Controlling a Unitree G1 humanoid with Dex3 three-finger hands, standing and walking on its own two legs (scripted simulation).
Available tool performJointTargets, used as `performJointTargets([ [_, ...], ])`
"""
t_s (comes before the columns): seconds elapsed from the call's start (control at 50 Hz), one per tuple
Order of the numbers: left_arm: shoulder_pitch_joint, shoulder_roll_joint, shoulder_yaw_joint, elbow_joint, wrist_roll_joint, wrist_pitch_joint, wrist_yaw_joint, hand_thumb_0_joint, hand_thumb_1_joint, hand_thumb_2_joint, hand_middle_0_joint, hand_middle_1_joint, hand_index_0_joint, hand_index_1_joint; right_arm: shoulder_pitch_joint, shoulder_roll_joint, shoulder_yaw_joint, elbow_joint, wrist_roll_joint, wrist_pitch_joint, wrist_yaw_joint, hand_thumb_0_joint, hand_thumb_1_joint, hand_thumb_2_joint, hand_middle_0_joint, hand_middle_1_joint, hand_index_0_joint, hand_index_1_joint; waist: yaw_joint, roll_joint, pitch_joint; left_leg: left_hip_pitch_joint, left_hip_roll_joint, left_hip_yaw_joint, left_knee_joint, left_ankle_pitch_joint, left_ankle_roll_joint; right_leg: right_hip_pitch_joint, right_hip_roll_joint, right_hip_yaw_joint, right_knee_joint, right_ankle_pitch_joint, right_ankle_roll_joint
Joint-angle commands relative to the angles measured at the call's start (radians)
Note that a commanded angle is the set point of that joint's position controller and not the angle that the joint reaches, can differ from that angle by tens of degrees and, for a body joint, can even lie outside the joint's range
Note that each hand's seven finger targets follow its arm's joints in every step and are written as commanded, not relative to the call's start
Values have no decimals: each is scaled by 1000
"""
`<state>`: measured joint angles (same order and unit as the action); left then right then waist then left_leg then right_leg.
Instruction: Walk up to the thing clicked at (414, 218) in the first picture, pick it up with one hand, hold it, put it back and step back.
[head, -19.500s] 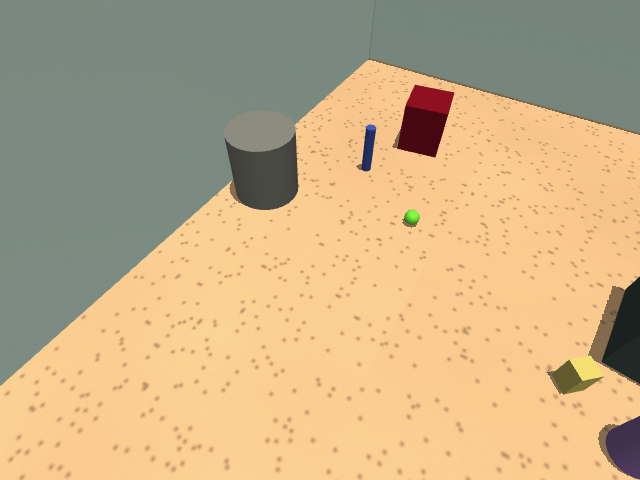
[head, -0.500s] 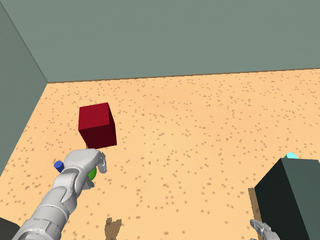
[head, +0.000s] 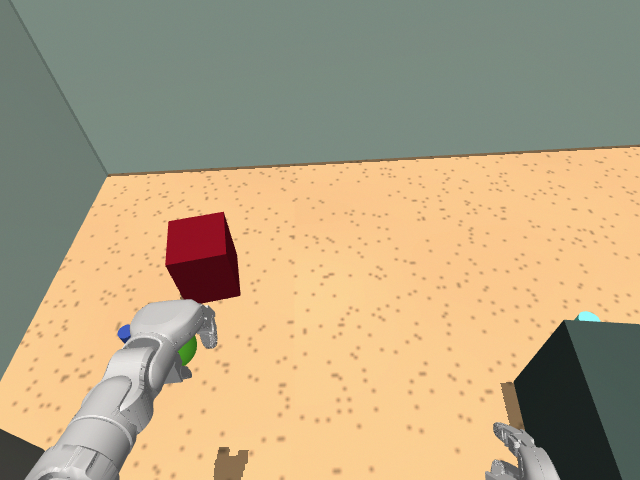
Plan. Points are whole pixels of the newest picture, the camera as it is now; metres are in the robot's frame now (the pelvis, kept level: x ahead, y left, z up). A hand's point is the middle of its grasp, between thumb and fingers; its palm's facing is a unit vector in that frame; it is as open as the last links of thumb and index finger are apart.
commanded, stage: hold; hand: left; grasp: from above
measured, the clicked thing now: (173, 346) +0.31 +0.24 -0.05
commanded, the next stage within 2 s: crouch in 0.58 s
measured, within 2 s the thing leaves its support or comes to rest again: neither
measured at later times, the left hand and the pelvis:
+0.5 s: hand (175, 354) +0.29 +0.22 -0.03, palm faces -0.43 -0.06 -0.90, open 7.4 cm; pelvis +0.00 +0.00 +0.00, yaw +0 degrees
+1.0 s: hand (181, 370) +0.29 +0.23 -0.08, palm faces -0.45 -0.06 -0.89, open 7.5 cm; pelvis +0.01 +0.00 +0.00, yaw +1 degrees
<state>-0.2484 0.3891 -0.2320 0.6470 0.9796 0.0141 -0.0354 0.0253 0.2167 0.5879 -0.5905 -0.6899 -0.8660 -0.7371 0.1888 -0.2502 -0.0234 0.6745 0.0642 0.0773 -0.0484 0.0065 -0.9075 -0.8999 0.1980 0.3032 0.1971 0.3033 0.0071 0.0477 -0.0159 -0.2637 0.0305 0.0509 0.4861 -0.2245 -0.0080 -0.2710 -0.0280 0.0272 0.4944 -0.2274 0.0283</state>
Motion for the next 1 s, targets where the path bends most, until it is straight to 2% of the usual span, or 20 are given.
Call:
performJointTargets([
  [0.0, -317, 209, 112, -174, 9, -6, 34, 0, 477, 732, -790, -815, -839, -764, -91, -129, -43, -139, -1, -45, -13, 0, -898, -898, 200, 300, 200, 300, -4, -47, -194, 99, -41, -2, -69, 101, 24, 24, 46, -24, -91, 68, -30],
  [0.06, -334, 196, 98, -218, 5, -12, 35, 0, 499, 744, -816, -819, -863, -771, -105, -122, -38, -150, -1, -49, -13, 0, -902, -900, 199, 300, 199, 300, -1, -37, -203, 109, -43, -4, -74, 83, 22, 24, 44, -23, -95, 47, -31],
  [0.08, -333, 221, 125, -220, 6, -13, 39, 0, 507, 746, -821, -821, -868, -773, -107, -124, -41, -145, -1, -48, -15, 0, -902, -900, 199, 300, 199, 300, 5, -31, -212, 115, -45, -1, -73, 90, 23, 29, 43, -20, -97, 54, -30],
  [0.2, -322, 222, 129, -202, 5, -15, 53, 0, 476, 766, -800, -839, -846, -792, -103, -127, -43, -133, -2, -50, -17, 0, -903, -900, 199, 300, 199, 300, 5, -18, -211, 116, -37, -10, -82, 90, 15, 32, 49, -28, -92, 53, -35],
  [0.26, -328, 204, 106, -218, 7, -16, 51, 0, 469, 793, -810, -838, -849, -799, -107, -124, -42, -134, -2, -51, -17, 0, -906, -902, 199, 300, 199, 300, -4, -26, -220, 127, -38, -10, -77, 107, 16, 30, 49, -28, -89, 69, -34],
  [0.3, -343, 234, 134, -235, 11, -15, 57, 0, 451, 773, -793, -823, -833, -782, -104, -125, -44, -129, -1, -50, -19, 0, -904, -901, 199, 300, 199, 300, 3, -16, -237, 134, -41, -4, -71, 124, 18, 38, 47, -24, -91, 86, -32],
  [0.38, -339, 204, 103, -216, 9, -9, 52, 0, 458, 756, -790, -830, -836, -783, -101, -123, -43, -122, 0, -51, -19, 0, -906, -901, 199, 300, 199, 300, -1, -39, -243, 140, -42, -4, -64, 162, 20, 48, 46, -25, -86, 125, -29],
  [0.48, -298, 212, 120, -184, 8, -3, 51, 0, 451, 752, -775, -845, -823, -795, -94, -125, -47, -120, 0, -46, -17, 0, -903, -900, 199, 300, 200, 300, 4, -38, -205, 119, -40, -2, -69, 157, 18, 44, 48, -31, -92, 120, -32],
  [0.52, -310, 193, 97, -209, 8, -9, 46, 0, 451, 751, -786, -830, -830, -784, -99, -121, -46, -125, 0, -46, -16, 0, -905, -901, 199, 300, 200, 300, 5, -41, -213, 120, -40, -6, -70, 156, 17, 45, 49, -31, -87, 118, -33],
  [0.56, -300, 224, 131, -205, 9, -11, 48, 0, 429, 749, -764, -836, -810, -788, -94, -125, -48, -129, 2, -45, -15, 0, -904, -900, 199, 300, 200, 300, 12, -16, -215, 120, -37, -6, -74, 155, 14, 46, 51, -31, -85, 112, -36],
  [0.6, -320, 198, 100, -206, 14, -17, 47, 0, 423, 757, -766, -830, -809, -786, -93, -124, -48, -132, 0, -44, -15, 0, -904, -901, 199, 300, 199, 300, -6, -24, -213, 126, -35, -9, -74, 155, 15, 37, 52, -31, -85, 116, -37],
  [0.64, -316, 230, 133, -211, 16, -19, 57, 0, 445, 764, -784, -835, -827, -791, -92, -126, -50, -134, 1, -44, -16, 0, -904, -901, 199, 300, 199, 300, 9, -12, -221, 126, -37, -8, -73, 163, 15, 49, 49, -31, -85, 120, -37],
  [0.66, -306, 235, 147, -213, 8, -21, 62, 0, 478, 684, -790, -874, -860, -801, -87, -130, -52, -134, 0, -42, -16, 0, -925, -912, 200, 300, 200, 300, 7, -7, -228, 129, -37, -7, -71, 158, 14, 54, 49, -29, -86, 117, -37],
  [0.7, -315, 193, 106, -231, 18, -23, 67, 0, 398, 698, -731, -847, -786, -792, -94, -118, -48, -138, -2, -43, -14, 0, -892, -899, 199, 300, 200, 300, 3, -15, -230, 133, -38, -9, -70, 171, 14, 52, 49, -32, -82, 130, -37],
  [0.76, -266, 194, 124, -170, 23, -19, 92, 0, 410, 699, -743, -841, -797, -786, -81, -127, -55, -125, -2, -38, -13, 0, -892, -899, 199, 300, 200, 300, -3, -45, -206, 118, -41, -7, -61, 176, 15, 44, 47, -32, -81, 136, -34],
  [0.82, -241, 158, 100, -115, 37, -24, 118, 0, 417, 688, -759, -807, -808, -757, -64, -128, -59, -113, -6, -34, -9, 0, -890, -898, 199, 300, 200, 300, -23, -79, -188, 100, -41, -6, -44, 176, 17, 14, 47, -34, -70, 143, -32],
  [0.88, -252, 180, 133, -56, 52, -39, 170, 0, 412, 689, -759, -796, -806, -749, -55, -129, -65, -99, -13, -29, -5, 0, -890, -898, 199, 300, 200, 300, -17, -80, -183, 58, -47, -8, -16, 158, 15, -13, 42, -35, -52, 128, -31],
  [0.9, -275, 150, 104, -35, 60, -44, 187, 0, 414, 680, -773, -777, -816, -733, -42, -128, -66, -91, -17, -27, 0, 0, -892, -898, 199, 300, 200, 300, -36, -95, -187, 48, -47, -9, -2, 154, 17, -30, 40, -32, -37, 132, -29],
  [0.94, -317, 178, 124, 12, 79, -49, 226, 0, 446, 662, -790, -774, -838, -726, -36, -134, -72, -81, -23, -24, 3, 0, -893, -898, 199, 300, 199, 300, -37, -69, -201, 19, -49, -8, 33, 144, 14, -72, 37, -31, -12, 122, -30],
  [0.98, -341, 157, 109, 64, 90, -57, 258, 0, 450, 640, -801, -749, -847, -703, -11, -136, -77, -61, -31, -24, 10, 0, -896, -899, 199, 300, 199, 300, -57, -75, -222, -17, -46, -13, 83, 132, 13, -122, 37, -32, 32, 118, -30],
])
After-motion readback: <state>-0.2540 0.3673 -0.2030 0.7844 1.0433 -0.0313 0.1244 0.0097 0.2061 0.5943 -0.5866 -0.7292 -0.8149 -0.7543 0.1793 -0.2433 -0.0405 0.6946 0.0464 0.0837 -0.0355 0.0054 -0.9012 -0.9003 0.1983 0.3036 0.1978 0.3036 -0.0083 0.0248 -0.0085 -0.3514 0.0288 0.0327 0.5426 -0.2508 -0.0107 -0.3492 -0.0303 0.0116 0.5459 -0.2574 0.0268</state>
